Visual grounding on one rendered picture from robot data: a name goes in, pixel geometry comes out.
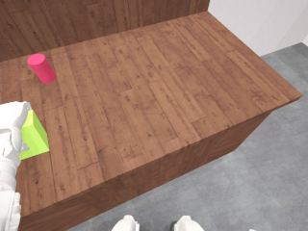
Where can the left robot upper arm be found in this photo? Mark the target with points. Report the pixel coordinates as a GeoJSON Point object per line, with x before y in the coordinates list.
{"type": "Point", "coordinates": [10, 210]}

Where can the left robot thigh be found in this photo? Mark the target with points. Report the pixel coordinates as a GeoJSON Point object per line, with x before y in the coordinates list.
{"type": "Point", "coordinates": [127, 224]}

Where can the table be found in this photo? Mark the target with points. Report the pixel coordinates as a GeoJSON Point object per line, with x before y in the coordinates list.
{"type": "Point", "coordinates": [145, 92]}

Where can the robot left hand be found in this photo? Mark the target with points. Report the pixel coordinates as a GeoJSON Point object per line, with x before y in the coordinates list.
{"type": "Point", "coordinates": [15, 114]}

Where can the sponge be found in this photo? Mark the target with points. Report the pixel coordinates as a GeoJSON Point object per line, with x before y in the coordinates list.
{"type": "Point", "coordinates": [34, 135]}

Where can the robot right shin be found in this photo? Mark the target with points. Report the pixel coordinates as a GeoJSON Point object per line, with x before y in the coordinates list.
{"type": "Point", "coordinates": [185, 218]}

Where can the robot left forearm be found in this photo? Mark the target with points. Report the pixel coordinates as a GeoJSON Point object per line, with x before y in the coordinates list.
{"type": "Point", "coordinates": [10, 149]}

